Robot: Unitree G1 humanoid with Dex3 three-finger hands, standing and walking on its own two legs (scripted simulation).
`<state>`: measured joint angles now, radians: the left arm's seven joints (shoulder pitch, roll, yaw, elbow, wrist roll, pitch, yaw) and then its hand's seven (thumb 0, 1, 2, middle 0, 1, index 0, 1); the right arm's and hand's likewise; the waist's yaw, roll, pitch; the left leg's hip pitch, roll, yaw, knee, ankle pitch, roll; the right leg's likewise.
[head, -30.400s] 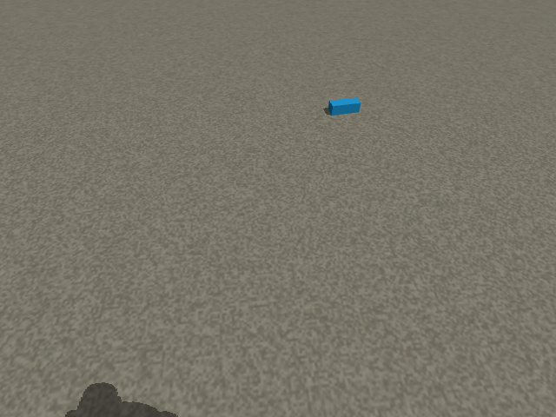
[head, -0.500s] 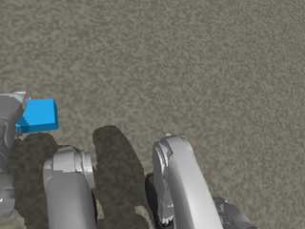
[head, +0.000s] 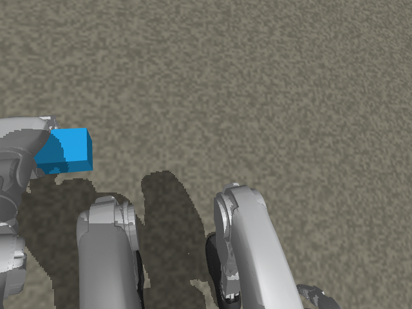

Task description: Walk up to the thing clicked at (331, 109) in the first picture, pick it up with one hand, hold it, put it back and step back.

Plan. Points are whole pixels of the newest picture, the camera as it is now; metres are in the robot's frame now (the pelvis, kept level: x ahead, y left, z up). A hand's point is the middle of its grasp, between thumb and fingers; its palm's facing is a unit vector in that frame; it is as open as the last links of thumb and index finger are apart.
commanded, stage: lift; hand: left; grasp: from above
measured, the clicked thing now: (38, 153) +0.44 +0.31 -0.18
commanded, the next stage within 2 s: hold in 1.48 s
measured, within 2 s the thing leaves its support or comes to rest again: neither
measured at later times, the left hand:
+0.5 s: hand out of the picture +0.37 +0.31 +0.00, palm faces -0.44 -0.07 -0.90, open 10.4 cm
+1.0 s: hand out of the picture +0.33 +0.29 +0.21, palm faces -0.45 -0.09 -0.89, open 10.3 cm
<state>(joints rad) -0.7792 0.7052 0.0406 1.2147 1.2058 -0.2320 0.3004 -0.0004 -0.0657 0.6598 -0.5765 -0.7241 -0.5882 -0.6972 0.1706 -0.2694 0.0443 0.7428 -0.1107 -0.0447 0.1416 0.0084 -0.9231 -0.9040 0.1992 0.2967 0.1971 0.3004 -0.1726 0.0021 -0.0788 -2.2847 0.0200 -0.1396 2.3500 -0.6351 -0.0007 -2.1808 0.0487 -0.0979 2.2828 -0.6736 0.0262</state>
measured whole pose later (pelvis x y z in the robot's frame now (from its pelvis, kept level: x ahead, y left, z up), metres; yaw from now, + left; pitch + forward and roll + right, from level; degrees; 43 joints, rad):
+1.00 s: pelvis +0.03 +0.01 +0.29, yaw +6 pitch +20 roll -3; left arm -0.28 0.51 -0.11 0.69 1.03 -0.11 0.07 0.00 -0.05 0.59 -0.63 -0.65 -0.64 -0.62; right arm 0.22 -0.23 -0.02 0.70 0.04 0.00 -0.05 0.01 -0.92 -0.91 0.20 0.30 0.20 0.30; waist -0.06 0.04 -0.18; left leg -1.21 0.03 -0.03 1.38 -0.52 0.01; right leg -1.15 0.03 -0.01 1.34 -0.53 0.02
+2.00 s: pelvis +0.08 +0.02 +0.41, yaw +6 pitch +6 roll -1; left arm -0.25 0.43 -0.19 0.69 1.03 -0.08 0.01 -0.01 -0.06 0.62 -0.62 -0.67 -0.63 -0.64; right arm 0.23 -0.25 -0.05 0.70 0.06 0.03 -0.05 0.01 -0.91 -0.90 0.20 0.30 0.20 0.30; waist -0.03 0.03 -0.08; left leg -0.50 0.02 0.03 0.71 -0.33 0.01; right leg -0.47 0.01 0.05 0.70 -0.34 0.02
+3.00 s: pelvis +0.08 +0.01 +0.42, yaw +6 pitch +1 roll +0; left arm -0.19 0.43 -0.20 0.55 0.99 -0.08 -0.07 -0.01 -0.07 0.63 -0.62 -0.67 -0.63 -0.64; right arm 0.18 -0.25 -0.02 0.66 0.08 0.07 -0.07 0.02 -0.91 -0.90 0.20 0.30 0.20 0.30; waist 0.00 0.05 -0.02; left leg -0.31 0.01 0.04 0.53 -0.24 0.00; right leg -0.30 0.00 0.05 0.55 -0.27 0.01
